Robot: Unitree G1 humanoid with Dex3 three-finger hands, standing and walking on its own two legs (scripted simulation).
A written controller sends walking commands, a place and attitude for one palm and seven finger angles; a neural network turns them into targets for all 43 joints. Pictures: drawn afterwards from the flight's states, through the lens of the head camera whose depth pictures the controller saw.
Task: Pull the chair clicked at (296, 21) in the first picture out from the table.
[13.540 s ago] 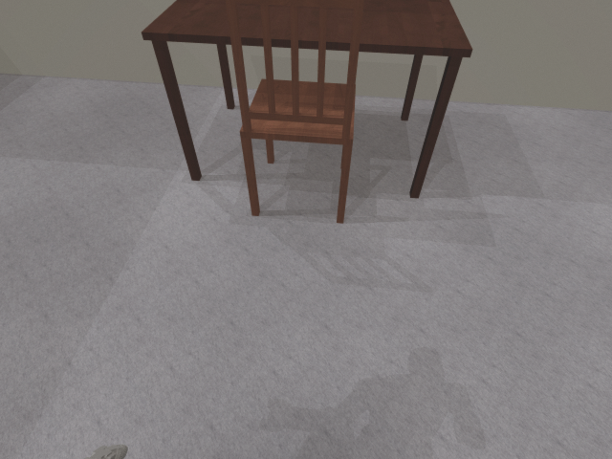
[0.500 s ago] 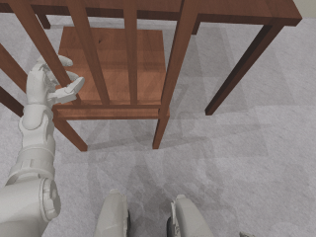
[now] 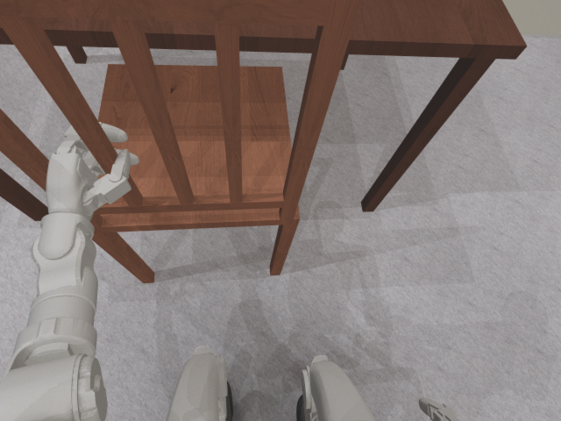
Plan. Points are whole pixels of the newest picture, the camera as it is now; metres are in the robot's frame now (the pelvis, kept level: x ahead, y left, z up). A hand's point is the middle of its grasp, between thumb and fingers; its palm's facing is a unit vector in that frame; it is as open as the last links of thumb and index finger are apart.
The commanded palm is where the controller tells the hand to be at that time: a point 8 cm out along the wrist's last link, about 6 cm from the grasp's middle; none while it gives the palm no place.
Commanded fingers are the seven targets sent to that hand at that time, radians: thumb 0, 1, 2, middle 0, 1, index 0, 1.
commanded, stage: hook a spindle and tug to test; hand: left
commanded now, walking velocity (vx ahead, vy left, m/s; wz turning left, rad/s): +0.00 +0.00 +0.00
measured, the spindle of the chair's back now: (166, 139) +0.48 +0.14 +0.06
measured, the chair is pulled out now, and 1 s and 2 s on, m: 0.01 0.10 0.20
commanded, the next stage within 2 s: step backward, pulling the chair out in 0.22 s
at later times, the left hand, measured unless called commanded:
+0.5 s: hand (123, 185) +0.42 +0.19 +0.04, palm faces +0.17 -0.98 -0.13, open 5.5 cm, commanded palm +0.40 +0.24 +0.03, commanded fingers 0.00 0.90 0.90 -0.50 -1.45 -0.50 -1.45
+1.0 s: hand (169, 245) +0.34 +0.13 +0.04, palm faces +0.06 -0.98 -0.17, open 5.1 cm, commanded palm +0.32 +0.18 +0.04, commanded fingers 0.00 0.90 0.90 -0.50 -1.45 -0.50 -1.45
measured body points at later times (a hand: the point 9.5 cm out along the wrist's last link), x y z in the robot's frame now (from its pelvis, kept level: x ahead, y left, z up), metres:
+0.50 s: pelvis +0.02 +0.00 +0.06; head +0.13 +0.01 +0.50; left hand +0.41 +0.25 +0.05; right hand +0.10 -0.24 -0.07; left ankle +0.04 +0.11 -0.62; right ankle -0.01 -0.14 -0.62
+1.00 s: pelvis -0.03 -0.01 +0.10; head +0.06 -0.03 +0.54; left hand +0.33 +0.18 +0.05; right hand +0.03 -0.28 -0.04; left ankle +0.04 +0.11 -0.62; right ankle -0.01 -0.14 -0.62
